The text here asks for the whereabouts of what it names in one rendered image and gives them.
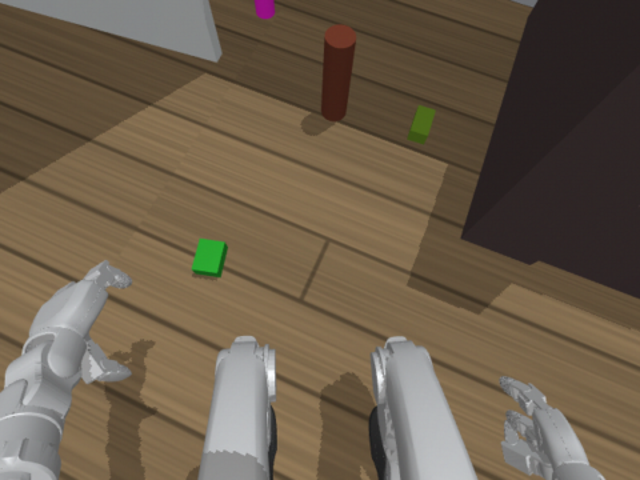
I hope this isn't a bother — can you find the left robot arm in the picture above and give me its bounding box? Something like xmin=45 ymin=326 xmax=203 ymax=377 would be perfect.
xmin=0 ymin=327 xmax=87 ymax=480

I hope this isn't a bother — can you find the sofa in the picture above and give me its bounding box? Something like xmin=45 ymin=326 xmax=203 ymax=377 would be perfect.
xmin=460 ymin=0 xmax=640 ymax=299

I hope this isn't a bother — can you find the right robot hand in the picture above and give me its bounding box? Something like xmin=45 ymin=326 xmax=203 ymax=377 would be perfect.
xmin=499 ymin=376 xmax=590 ymax=480

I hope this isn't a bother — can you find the left robot hand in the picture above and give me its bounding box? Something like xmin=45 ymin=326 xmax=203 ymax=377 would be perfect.
xmin=29 ymin=260 xmax=132 ymax=384

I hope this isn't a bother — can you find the right robot foot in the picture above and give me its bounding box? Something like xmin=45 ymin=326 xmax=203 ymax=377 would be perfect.
xmin=369 ymin=406 xmax=387 ymax=480

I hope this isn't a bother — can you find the right robot arm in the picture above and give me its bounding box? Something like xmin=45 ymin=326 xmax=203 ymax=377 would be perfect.
xmin=552 ymin=463 xmax=606 ymax=480

